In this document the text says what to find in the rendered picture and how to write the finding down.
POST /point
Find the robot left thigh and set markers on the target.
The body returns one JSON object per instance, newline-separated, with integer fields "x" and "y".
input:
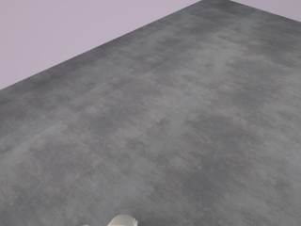
{"x": 123, "y": 220}

